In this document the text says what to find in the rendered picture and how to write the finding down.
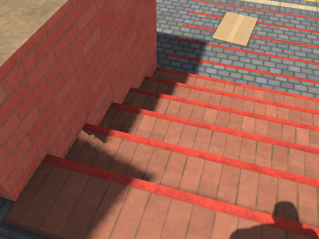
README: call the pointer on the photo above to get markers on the stairs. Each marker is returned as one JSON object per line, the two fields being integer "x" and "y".
{"x": 244, "y": 145}

